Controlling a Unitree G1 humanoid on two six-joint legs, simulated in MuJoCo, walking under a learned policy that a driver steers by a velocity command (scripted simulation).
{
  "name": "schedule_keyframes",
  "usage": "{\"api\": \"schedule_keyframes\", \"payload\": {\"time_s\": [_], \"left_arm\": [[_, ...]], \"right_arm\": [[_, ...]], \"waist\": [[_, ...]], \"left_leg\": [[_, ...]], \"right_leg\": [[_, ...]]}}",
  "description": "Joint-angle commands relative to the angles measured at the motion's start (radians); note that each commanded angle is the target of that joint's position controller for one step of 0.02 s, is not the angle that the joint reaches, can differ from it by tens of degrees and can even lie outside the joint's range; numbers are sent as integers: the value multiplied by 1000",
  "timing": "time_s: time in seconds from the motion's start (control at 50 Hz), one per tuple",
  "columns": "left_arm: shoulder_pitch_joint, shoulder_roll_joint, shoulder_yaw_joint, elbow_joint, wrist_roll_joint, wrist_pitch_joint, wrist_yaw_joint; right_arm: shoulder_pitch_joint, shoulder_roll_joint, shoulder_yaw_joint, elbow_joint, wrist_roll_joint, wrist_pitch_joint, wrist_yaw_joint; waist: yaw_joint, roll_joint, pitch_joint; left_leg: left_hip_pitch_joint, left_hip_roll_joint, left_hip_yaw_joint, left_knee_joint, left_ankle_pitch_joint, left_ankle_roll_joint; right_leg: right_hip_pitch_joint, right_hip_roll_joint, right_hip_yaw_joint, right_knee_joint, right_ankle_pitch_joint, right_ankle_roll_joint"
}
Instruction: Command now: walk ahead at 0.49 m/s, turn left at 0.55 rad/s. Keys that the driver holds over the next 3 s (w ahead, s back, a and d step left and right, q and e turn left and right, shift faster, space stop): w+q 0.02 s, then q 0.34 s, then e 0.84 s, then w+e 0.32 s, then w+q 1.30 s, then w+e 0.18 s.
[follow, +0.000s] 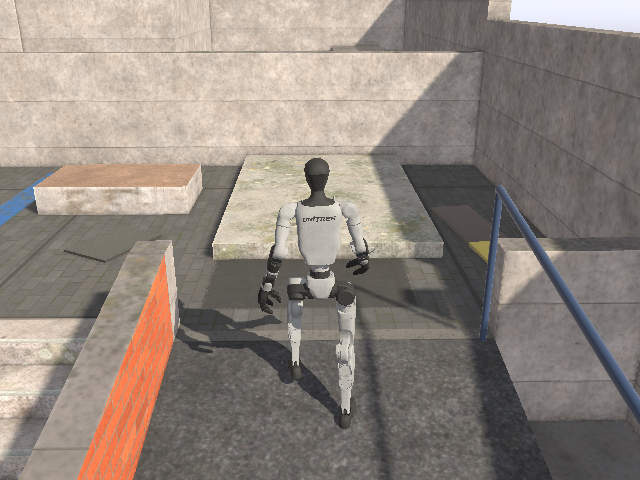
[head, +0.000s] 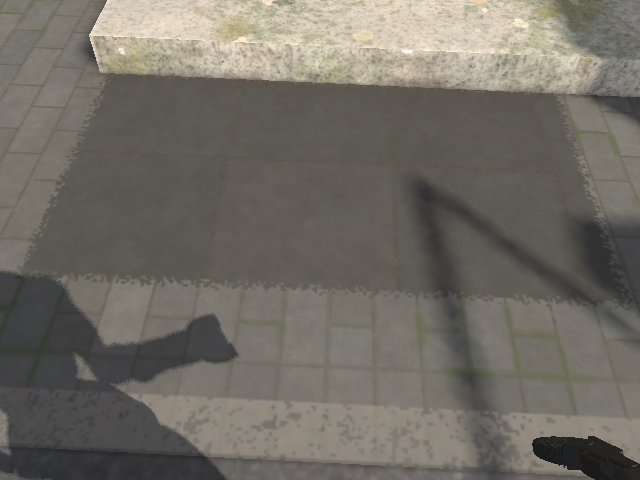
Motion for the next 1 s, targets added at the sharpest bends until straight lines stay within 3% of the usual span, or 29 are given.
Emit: {"api": "schedule_keyframes", "payload": {"time_s": [0.02, 0.04, 0.06, 0.08, 0.1, 0.12, 0.14, 0.16, 0.18, 0.22, 0.28, 0.36, 0.42, 0.48, 0.54, 0.62, 0.64, 0.66, 0.68, 0.7, 0.72, 0.74, 0.76, 0.82, 0.88, 0.92, 0.96, 0.98, 1.0], "left_arm": [[-69, 227, 49, -70, -15, 8, 3], [-54, 241, 51, -65, -17, 20, 3], [-70, 272, 55, -65, -19, 34, 4], [-89, 272, 50, -78, -29, 40, 3], [-75, 196, 25, -117, -7, 29, 8], [3, 38, -24, -194, 41, -3, -9], [-151, 152, 0, -200, -1, -34, -23], [-243, 161, 6, -224, -40, -44, -21], [-245, 121, -8, -229, -22, -48, -6], [-185, 131, -2, -208, -8, -27, 5], [-188, 103, -5, -197, 6, 14, 4], [-284, 66, -17, -241, 14, 42, 18], [-340, 49, -25, -252, 8, 53, 17], [-400, 10, -39, -260, 7, 56, 4], [-409, 27, -30, -257, -9, 57, -12], [-373, 70, -8, -267, -17, 46, -32], [-327, 107, 5, -259, -11, 39, -33], [-252, 184, 31, -243, -13, 35, -26], [-146, 203, 41, -234, -21, 48, -15], [-92, 183, 37, -219, 4, 54, -3], [-127, 149, 27, -231, 12, 49, 7], [-195, 126, 22, -250, 0, 48, 21], [-256, 116, 17, -269, -13, 52, 29], [-317, 116, 21, -294, -19, 77, 40], [-263, 148, 43, -292, -17, 91, 49], [-245, 174, 56, -288, -31, 99, 51], [-261, 156, 55, -288, -41, 107, 51], [-256, 97, 40, -296, -25, 107, 43], [-180, 16, 20, -286, -1, 102, 31]], "right_arm": [[-96, -27, 3, -109, 1, -13, 20], [-77, -58, -11, -106, -4, -12, 19], [29, -96, -35, -92, 4, -14, 19], [220, -172, -77, -45, 12, -9, 12], [328, -266, -115, -18, 21, 8, -5], [277, -398, -126, -48, 17, 5, -19], [295, -314, -105, -76, -2, -10, -18], [244, -263, -85, -55, -28, -34, -17], [217, -219, -77, -36, -19, -49, -19], [144, -175, -64, -36, -22, -58, -24], [119, -161, -58, -27, -19, -62, -37], [170, -179, -63, -10, -13, -31, -63], [166, -144, -46, -4, -18, -6, -80], [190, -101, -26, 38, -32, 3, -84], [204, -120, -31, 76, -40, 5, -72], [175, -171, -52, 80, -19, 26, -81], [189, -181, -58, 77, -22, 21, -88], [194, -171, -57, 51, -44, 10, -94], [142, -156, -49, 32, -71, 5, -95], [38, -114, -38, -2, -57, 2, -89], [60, -108, -42, 16, -31, 2, -76], [64, -90, -37, 19, -16, 10, -69], [76, -85, -37, 21, -20, 20, -67], [79, -42, -28, 11, -30, 26, -70], [68, -23, -22, 13, -18, 13, -71], [97, -51, -36, 31, -12, 5, -64], [193, -64, -56, 75, -17, 0, -54], [257, -125, -76, 83, -33, 2, -57], [213, -167, -76, 43, -36, 14, -65]], "waist": [[-41, -86, 64], [-53, -118, 24], [-123, -160, -52], [-221, -147, -171], [-244, -24, -229], [-93, 330, -401], [-205, 135, -489], [-172, 63, -300], [-129, -9, -184], [-40, 7, -118], [-6, 9, -114], [-29, 51, -121], [-55, 76, -136], [-91, 87, -136], [-113, 127, -92], [-87, 115, -46], [-73, 65, -89], [-71, -80, -206], [-17, -165, -328], [35, -343, -316], [11, -209, -262], [-22, -135, -173], [-61, -88, -124], [-94, -135, -104], [-61, -180, -161], [-53, -203, -173], [-101, -179, -167], [-113, -15, -158], [-61, 213, -127]], "left_leg": [[131, -28, 109, -160, -161, 55], [204, -95, 174, -191, -227, 72], [360, -154, 196, -278, -197, 97], [641, -225, 184, -447, -60, 131], [959, -129, -61, -501, 67, 167], [1203, 193, -711, -675, 79, 371], [1153, 251, -924, -859, 56, 403], [1031, 240, -760, -843, 132, 353], [891, 182, -610, -804, 256, 306], [676, 85, -380, -787, 427, 255], [606, 33, -274, -813, 558, 235], [647, 12, -265, -793, 617, 223], [735, 22, -233, -783, 563, 190], [778, 45, -209, -773, 563, 161], [769, 70, -205, -755, 583, 169], [819, 80, -215, -655, 688, 167], [784, 36, -183, -587, 751, 132], [667, -53, -122, -456, 691, 58], [506, -166, -64, -262, 295, -16], [273, -264, -83, -32, -376, -73], [252, -204, -163, 155, -427, -85], [238, -174, -162, 202, -366, -92], [267, -150, -144, 147, -305, -93], [360, -166, -63, -110, -193, -107], [445, -168, -66, -358, -229, -100], [517, -173, -61, -498, -152, -84], [702, -186, -27, -679, -5, -39], [828, 1, -222, -748, -90, 28], [842, 238, -448, -763, 102, 126]], "right_leg": [[-64, -269, 23, -52, 672, -212], [-25, -255, -1, 67, 1031, -205], [-24, -261, -7, 241, 1306, -190], [-74, -219, -19, 461, 1324, -153], [-366, -167, 20, 751, 742, -84], [-732, 49, 144, 1120, -193, -15], [-779, 71, 351, 1279, -142, -12], [-866, 32, 328, 1307, -38, -22], [-867, -11, 304, 1262, 23, -34], [-737, -61, 314, 1199, 108, -53], [-708, -34, 274, 1151, 155, -35], [-802, 3, 257, 1065, 220, 21], [-844, -17, 251, 933, 260, 47], [-769, -51, 241, 762, 264, 36], [-660, -38, 194, 648, 162, -2], [-575, 29, 143, 407, 179, -74], [-443, 24, 187, 354, 393, -112], [-215, -52, 339, 380, 720, -192], [-19, -183, 529, 316, 802, -312], [41, -324, 814, 174, 762, -462], [-53, -322, 817, 165, 638, -450], [-167, -272, 718, 174, 569, -401], [-271, -209, 613, 155, 487, -341], [-382, -77, 475, 151, 387, -267], [-355, -91, 514, 178, 321, -273], [-376, -102, 569, 192, 223, -265], [-508, -41, 542, 264, 113, -200], [-692, 42, 449, 483, -45, -132], [-846, 171, 351, 762, -248, -72]]}}
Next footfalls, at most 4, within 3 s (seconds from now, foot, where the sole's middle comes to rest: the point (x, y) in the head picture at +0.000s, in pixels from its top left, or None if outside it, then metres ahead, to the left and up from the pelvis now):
0.10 left None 0.23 0.12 -0.72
0.62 right None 0.40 -0.04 -0.69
0.96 left None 0.32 0.19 -0.71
1.46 right None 0.26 -0.06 -0.72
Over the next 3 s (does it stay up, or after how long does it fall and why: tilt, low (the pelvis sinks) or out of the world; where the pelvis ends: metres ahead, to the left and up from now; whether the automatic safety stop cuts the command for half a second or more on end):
stays up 1.07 -0.05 0.08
